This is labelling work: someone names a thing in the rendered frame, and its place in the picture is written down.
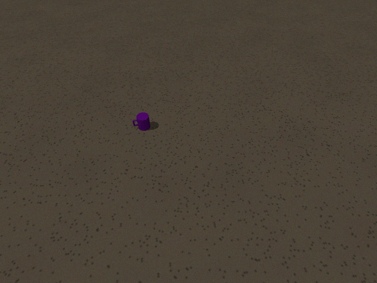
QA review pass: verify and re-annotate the mug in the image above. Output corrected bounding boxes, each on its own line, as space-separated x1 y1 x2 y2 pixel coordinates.
133 113 150 131

